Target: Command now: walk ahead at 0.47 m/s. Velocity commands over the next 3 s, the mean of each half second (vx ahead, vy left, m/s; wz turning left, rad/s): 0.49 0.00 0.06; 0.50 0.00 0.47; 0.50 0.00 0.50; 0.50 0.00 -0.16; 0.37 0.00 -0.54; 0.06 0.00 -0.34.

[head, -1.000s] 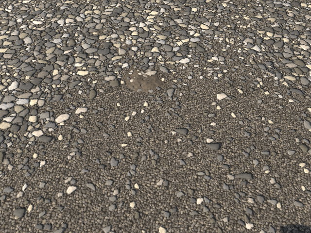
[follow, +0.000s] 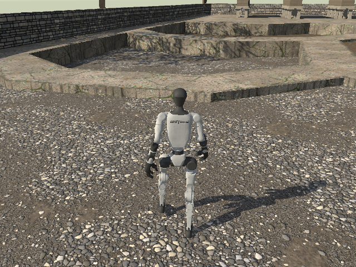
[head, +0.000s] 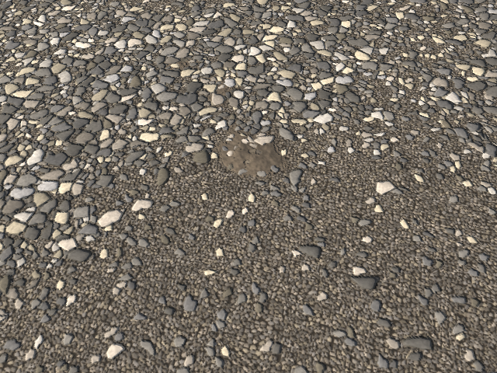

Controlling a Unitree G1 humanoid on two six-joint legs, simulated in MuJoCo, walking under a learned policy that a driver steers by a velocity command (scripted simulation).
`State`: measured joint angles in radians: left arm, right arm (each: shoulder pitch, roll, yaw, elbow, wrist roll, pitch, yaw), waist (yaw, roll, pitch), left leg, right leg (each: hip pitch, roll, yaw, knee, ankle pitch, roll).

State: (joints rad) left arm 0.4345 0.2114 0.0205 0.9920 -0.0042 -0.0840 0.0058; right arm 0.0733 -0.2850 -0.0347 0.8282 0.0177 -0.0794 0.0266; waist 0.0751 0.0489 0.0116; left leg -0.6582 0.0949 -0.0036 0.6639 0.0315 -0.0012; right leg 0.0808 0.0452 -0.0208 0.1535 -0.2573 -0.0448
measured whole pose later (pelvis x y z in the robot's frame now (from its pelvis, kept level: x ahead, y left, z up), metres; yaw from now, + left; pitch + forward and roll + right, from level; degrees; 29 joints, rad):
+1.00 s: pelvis +0.56 +0.01 +0.00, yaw +18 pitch +1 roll -2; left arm 0.29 0.28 0.07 0.91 0.01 -0.10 0.00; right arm 0.16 -0.30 -0.08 0.76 0.03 -0.02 0.01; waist 0.06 0.04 0.04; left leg -0.68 0.12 -0.05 0.88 -0.08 0.01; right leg -0.04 0.01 -0.19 0.24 -0.21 -0.02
